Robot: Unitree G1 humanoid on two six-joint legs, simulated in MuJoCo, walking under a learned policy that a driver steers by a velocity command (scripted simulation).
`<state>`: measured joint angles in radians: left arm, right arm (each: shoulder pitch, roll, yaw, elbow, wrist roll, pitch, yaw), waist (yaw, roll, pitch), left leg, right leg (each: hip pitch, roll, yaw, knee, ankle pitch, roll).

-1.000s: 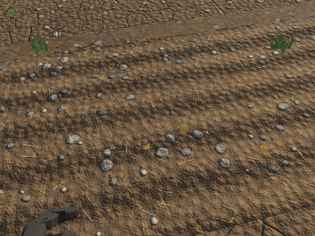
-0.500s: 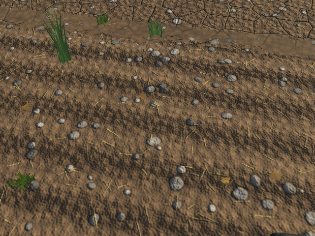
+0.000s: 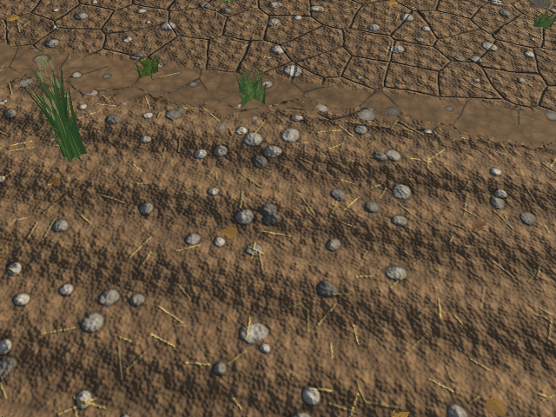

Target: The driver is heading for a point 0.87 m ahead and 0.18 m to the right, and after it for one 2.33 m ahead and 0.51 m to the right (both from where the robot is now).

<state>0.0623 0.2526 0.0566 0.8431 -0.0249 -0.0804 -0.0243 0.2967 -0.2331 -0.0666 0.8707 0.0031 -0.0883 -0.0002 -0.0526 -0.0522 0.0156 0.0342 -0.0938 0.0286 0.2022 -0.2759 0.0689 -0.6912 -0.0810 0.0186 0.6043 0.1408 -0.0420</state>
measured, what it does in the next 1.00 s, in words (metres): walks ahead, turning right: right foot, then left foot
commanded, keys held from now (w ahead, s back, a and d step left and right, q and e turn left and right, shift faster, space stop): w+e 0.50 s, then w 0.46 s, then no key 0.04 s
